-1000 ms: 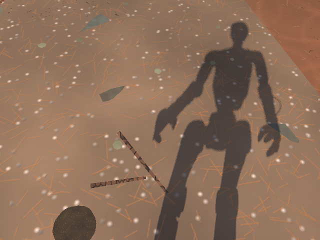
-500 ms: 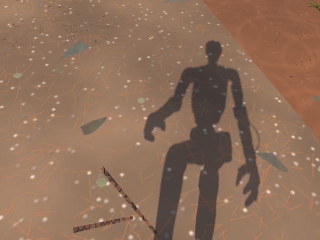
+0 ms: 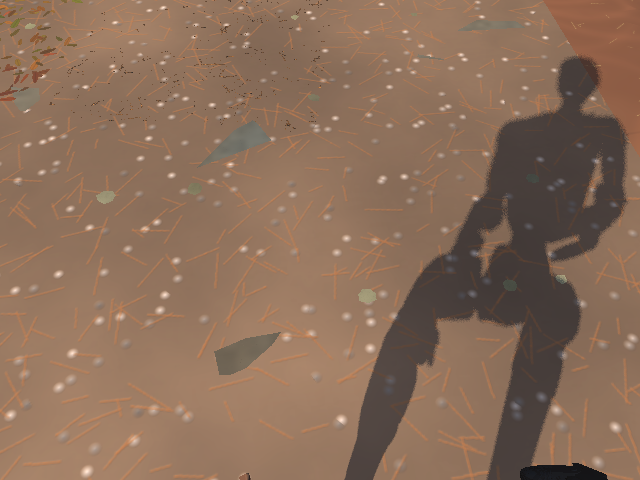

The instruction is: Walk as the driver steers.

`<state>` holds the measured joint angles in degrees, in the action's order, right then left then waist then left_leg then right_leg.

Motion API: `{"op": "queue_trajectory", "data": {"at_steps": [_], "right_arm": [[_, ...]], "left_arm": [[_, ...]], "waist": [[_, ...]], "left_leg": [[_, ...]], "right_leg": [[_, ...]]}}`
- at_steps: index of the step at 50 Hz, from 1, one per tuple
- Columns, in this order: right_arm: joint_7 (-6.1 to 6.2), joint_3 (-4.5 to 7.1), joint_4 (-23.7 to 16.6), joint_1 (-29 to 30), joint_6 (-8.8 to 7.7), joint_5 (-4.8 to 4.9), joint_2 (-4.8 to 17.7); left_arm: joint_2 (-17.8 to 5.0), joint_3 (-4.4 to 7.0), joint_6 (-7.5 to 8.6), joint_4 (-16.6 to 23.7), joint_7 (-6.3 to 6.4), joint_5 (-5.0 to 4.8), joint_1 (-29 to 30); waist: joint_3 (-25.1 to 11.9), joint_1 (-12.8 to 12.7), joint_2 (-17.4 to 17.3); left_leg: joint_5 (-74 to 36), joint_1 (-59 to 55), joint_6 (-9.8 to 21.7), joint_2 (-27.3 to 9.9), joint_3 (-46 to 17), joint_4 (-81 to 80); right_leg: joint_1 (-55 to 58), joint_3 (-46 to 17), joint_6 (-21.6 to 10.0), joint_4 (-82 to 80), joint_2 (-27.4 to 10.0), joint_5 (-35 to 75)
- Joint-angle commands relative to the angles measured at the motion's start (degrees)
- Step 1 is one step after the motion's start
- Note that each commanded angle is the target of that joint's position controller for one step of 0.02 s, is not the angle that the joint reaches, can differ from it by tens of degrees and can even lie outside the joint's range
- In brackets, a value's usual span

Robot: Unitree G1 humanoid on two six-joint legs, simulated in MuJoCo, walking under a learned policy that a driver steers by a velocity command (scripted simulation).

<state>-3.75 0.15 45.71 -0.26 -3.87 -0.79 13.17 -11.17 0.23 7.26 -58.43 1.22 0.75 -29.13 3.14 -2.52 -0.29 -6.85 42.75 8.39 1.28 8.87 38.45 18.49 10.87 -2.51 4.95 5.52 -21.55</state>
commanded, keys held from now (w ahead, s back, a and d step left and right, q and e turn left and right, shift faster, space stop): w+q+shift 0.84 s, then e+shift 0.16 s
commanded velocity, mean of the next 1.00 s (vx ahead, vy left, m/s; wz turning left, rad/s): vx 0.95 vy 0.00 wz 0.82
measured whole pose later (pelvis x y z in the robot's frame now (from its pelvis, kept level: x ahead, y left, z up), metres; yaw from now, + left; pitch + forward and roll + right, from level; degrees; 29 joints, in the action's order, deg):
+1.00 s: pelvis +0.86 +0.22 -0.01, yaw +49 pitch +0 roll -1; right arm -2.3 0.7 41.5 -4.3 -2.5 -1.4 14.9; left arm -12.4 0.5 4.4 -48.7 1.7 -2.3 -23.7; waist 5.0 -3.9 -1.3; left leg 12.7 27.5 9.6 5.7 7.4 39.9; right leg -12.5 0.5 0.8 79.6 -2.6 -26.8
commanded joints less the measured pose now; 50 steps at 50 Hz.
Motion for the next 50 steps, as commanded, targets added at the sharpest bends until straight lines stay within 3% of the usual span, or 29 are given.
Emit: {"op": "queue_trajectory", "data": {"at_steps": [1, 2, 3, 4, 5, 6, 7, 9, 11, 13, 16, 19, 21, 22, 23, 24, 25, 26, 28, 32, 38, 41, 44, 45, 46, 47, 48, 49, 50], "right_arm": [[0.71, 2.89, 3.6, -21.2, 0.42, -0.18, 9.6], [1.3, 4.37, 7.0, -33.5, 0.77, 0.01, 12.2], [2.19, 5.74, 8.7, -37.2, 1.24, 0.58, 13.5], [2.63, 6.37, 8.3, -31.8, 1.9, -0.32, 16.2], [2.76, 6.64, 6.8, -28.6, 1.96, -0.66, 16.9], [3.1, 6.19, 5.4, -25.3, 1.94, -0.73, 12.4], [3.11, 5.68, 5.5, -22.3, 1.9, -0.73, 9.8], [3.64, 5.08, 4.8, -20.4, 0.33, -0.09, 9.3], [3.65, 4.72, 4.2, -19.3, -1.17, 0.59, 9.9], [3.73, 5.3, 3.8, -20.7, -2.01, 0.59, 11.7], [2.87, 6.19, 4.0, -24.5, -2.03, 1.35, 12.6], [2.94, 6.9, 3.6, -26.0, -1.52, 1.25, 13.9], [3.34, 7.43, 3.0, -24.9, -1.51, 0.76, 16.1], [3.23, 7.87, 2.2, -21.8, -1.63, 0.5, 18.3], [3.03, 7.4, 0.8, -18.1, -2.19, 0.06, 16.4], [3.39, 4.61, -1.6, -17.0, -2.59, -0.57, 5.6], [3.51, 3.31, -5.8, -26.4, -2.2, 3.44, 4.5], [4.21, 3.59, -2.9, -21.6, -0.7, 1.26, 9.5], [2.58, 4.09, -3.3, -15.1, 0.53, -0.21, 10.0], [0.06, 2.44, -8.4, -8.4, 3.06, -1.12, 4.6], [-1.66, 0.97, -13.9, 2.3, 3.56, -0.72, 5.4], [-2.06, 0.47, -14.8, 5.9, 3.16, -1.21, 5.5], [-0.9, 1.92, -8.4, -12.1, 2.11, -2.57, 8.6], [0.27, 2.98, -3.8, -23.5, 1.49, -2.79, 10.0], [1.81, 4.1, -1.7, -22.7, 1.45, -2.8, 13.1], [2.52, 5.13, -4.9, -20.6, 1.43, -3.03, 18.2], [3.41, 5.56, -6.3, -23.8, 1.85, -1.07, 16.2], [2.22, 4.83, -6.0, -19.3, 0.51, 0.86, 14.0], [1.84, 4.5, -5.5, -13.0, -0.72, 1.71, 12.4]], "left_arm": [[-15.2, 3.29, -1.15, 5.7, 2.63, 1.55, 6.0], [-16.4, 3.99, -2.21, 7.1, 2.72, 2.04, 10.8], [-14.7, 4.16, -2.35, 7.8, 1.63, 2.09, 14.5], [-5.3, 1.77, -0.51, 12.9, 0.37, 2.37, 13.9], [-4.9, 0.73, 0.47, 17.5, -0.39, -0.15, 10.7], [-8.1, 0.57, 1.51, 17.5, -0.76, 0.95, 14.1], [-9.0, 0.94, 1.59, 17.3, -1.07, 1.55, 16.2], [-8.2, 0.31, -0.54, 18.2, -1.24, 3.91, 16.5], [-7.4, -0.32, -2.64, 20.3, -1.56, 4.29, 19.4], [-7.5, -0.85, -2.8, 24.1, -2.16, 3.46, 27.4], [-6.2, -1.53, -2.66, 26.6, -2.5, 1.44, 33.3], [-8.0, -1.08, -2.46, 28.1, -1.96, 0.9, 34.5], [-12.2, 0.69, -2.06, 26.3, -0.94, 0.78, 27.1], [-14.8, 1.99, -1.71, 24.1, -0.21, 0.42, 17.5], [-18.1, 3.58, -1.54, 21.1, 0.9, 0.94, 4.6], [-20.7, 4.47, -1.5, 18.7, 1.72, 2.74, -5.6], [-24.8, 5.53, -1.83, 20.2, 0.82, 3.8, 2.9], [-17.0, 4.93, -2.34, 22.3, 0.19, 3.44, 10.6], [-10.8, 3.42, -2.57, 20.4, -0.34, 3.2, 13.0], [-6.7, 2.37, -0.77, 12.8, -1.38, 0.69, 5.8], [-9.5, 2.71, 0.61, 11.0, -1.31, 0.9, 6.6], [-13.1, 3.26, 0.15, 10.0, -0.42, 0.96, 2.9], [-17.7, 3.95, -1.89, 10.3, 1.22, 0.58, 3.1], [-17.2, 3.6, -2.15, 11.1, 0.88, 0.22, 5.2], [-12.6, 3.05, -2.41, 11.4, -0.13, 0.51, 3.0], [-8.2, 1.59, -3.03, 14.2, 0.37, -2.43, -6.9], [-12.6, 2.26, -3.06, 15.3, 1.04, -2.65, 1.1], [-14.8, 3.33, -0.83, 15.4, 0.86, -5.42, 3.3], [-13.8, 3.54, -0.78, 15.5, 1.33, -5.74, 5.7]], "waist": [[-9.5, 15.1, 8.4], [-12.5, 21.3, 8.3], [-10.4, 21.8, 0.9], [-8.5, 11.4, -14.9], [-19.0, 8.3, -12.5], [-11.4, 7.8, -0.5], [-3.3, 4.9, 6.2], [1.3, 0.3, 7.7], [4.0, -1.2, 7.0], [5.9, 1.2, 4.1], [3.0, 6.0, 0.2], [-0.1, 7.5, -2.6], [-6.7, 3.8, -3.1], [-11.9, -2.5, -3.4], [-18.0, -9.1, -2.7], [-23.2, -9.8, 10.6], [-29.8, -0.1, 27.9], [-19.3, -0.8, 12.6], [-7.8, -0.4, 1.3], [-2.6, 1.8, 5.9], [3.5, 3.2, 2.5], [4.4, 3.3, 3.4], [-5.0, 12.4, 6.0], [-8.8, 16.6, 5.6], [-9.6, 11.9, -3.2], [-25.2, 5.4, -10.4], [-30.7, 11.1, 0.3], [-24.3, 9.8, 1.9], [-13.3, 5.3, 6.2]], "left_leg": [[4.7, -33.3, 2.7, 7.7, 2.3, -0.1], [6.7, -43.2, 5.6, 5.0, -2.3, -4.4], [10.6, -50.1, 8.1, 1.5, -8.3, -7.8], [-4.1, -61.7, 12.9, -6.3, -25.4, 1.6], [19.5, -69.3, 22.3, -14.8, -49.0, -13.1], [33.4, -60.2, 19.2, -15.2, -54.0, -24.1], [33.8, -48.2, 15.3, -12.8, -48.6, -27.1], [24.5, -33.8, 13.8, -8.9, -42.6, -27.6], [21.7, -21.5, 12.4, -4.1, -35.4, -30.0], [11.9, -16.3, 11.5, -1.3, -31.8, -31.8], [-1.8, -21.2, 6.9, 0.7, -29.3, -29.7], [-12.1, -32.2, 4.2, -0.9, -30.6, -24.5], [-25.6, -37.4, 1.3, -1.0, -31.3, -12.3], [-26.0, -35.7, 0.2, -0.4, -31.1, -0.7], [-18.4, -27.8, -0.5, 1.5, -29.4, 14.1], [32.0, -15.9, 0.3, 5.1, -24.3, 34.0], [36.2, -2.1, -0.9, 7.0, -18.8, 45.2], [28.1, 2.0, -0.9, 1.0, -16.7, 46.6], [21.9, 0.2, -2.3, -2.8, -14.2, 41.2], [20.3, 3.1, -2.1, -7.0, -12.8, 38.8], [7.4, 0.2, -1.0, -5.3, -4.5, 20.0], [7.7, -8.3, 1.9, -0.6, 3.0, 8.2], [11.3, -32.8, 4.4, 5.7, -0.5, 1.4], [4.2, -46.4, 6.1, 4.0, -6.1, -6.7], [-6.7, -57.2, 6.3, -4.7, -15.2, -6.1], [-42.6, -74.9, 15.4, -25.9, -39.9, 0.5], [-42.7, -70.6, 15.8, -25.3, -39.3, -5.9], [-26.8, -62.6, 16.8, -23.3, -37.3, -12.6], [-18.2, -49.1, 13.6, -21.5, -31.5, -16.7]], "right_leg": [[-12.5, 1.1, 3.4, 30.9, -16.3, 94.6], [-17.2, 0.6, 2.8, 49.8, -16.3, 90.1], [-29.1, 0.5, 1.8, 74.6, -7.7, 43.9], [-56.9, -5.8, 3.0, 93.9, -0.6, -8.5], [-68.2, -16.8, 2.6, 96.7, -2.2, -7.2], [-69.4, -18.1, 0.6, 88.6, -5.2, -0.8], [-66.4, -17.1, 0.2, 82.5, -7.5, 2.1], [-60.6, -17.1, 2.7, 75.3, -10.3, 1.2], [-54.9, -14.3, 5.2, 64.3, -12.4, 1.8], [-50.9, -11.4, 6.7, 51.2, -12.3, 10.7], [-44.3, -9.6, 5.4, 35.3, -9.2, 27.1], [-41.2, -10.2, 3.9, 26.5, -6.5, 27.3], [-30.6, -11.2, 2.9, 24.0, -3.6, 21.3], [-20.5, -11.9, 2.4, 23.9, -4.4, 17.7], [-6.3, -14.8, 1.6, 27.3, -9.2, 10.4], [5.4, -29.4, 1.8, 27.2, -24.7, -3.9], [8.9, -65.7, -4.5, 11.6, -36.1, -15.9], [-0.8, -59.2, -5.4, 9.0, -31.6, -27.1], [-14.5, -37.5, -3.8, 9.6, -25.7, -7.1], [-19.9, -17.4, -0.2, 8.2, -21.3, 17.1], [-23.6, 1.5, 2.1, 2.2, -16.8, 36.8], [-19.6, 6.2, 3.6, 6.3, -17.3, 65.4], [-21.5, 3.6, 2.2, 30.8, -20.4, 83.5], [-27.3, 3.4, 1.2, 45.5, -19.7, 73.4], [-40.3, 3.2, 1.5, 66.1, -10.8, 10.7], [-53.8, -5.7, 2.4, 89.6, -7.4, -14.2], [-55.5, -14.1, 2.2, 91.4, -6.6, -6.7], [-56.8, -20.3, 2.5, 87.1, -6.9, -9.5], [-57.0, -18.1, 3.4, 80.7, -10.0, -5.5]]}}
Next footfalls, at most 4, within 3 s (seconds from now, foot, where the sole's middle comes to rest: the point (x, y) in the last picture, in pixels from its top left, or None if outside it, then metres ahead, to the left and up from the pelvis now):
0.06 left None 0.26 0.02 -0.75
0.46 right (381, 355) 0.71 -0.07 -0.75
0.92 left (216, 268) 0.93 0.33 -0.75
1.38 right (218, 185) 1.21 0.37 -0.75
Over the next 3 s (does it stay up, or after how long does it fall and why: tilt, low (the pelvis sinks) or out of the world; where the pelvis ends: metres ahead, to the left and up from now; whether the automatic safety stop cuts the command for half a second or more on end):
stays up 1.58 0.36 0.03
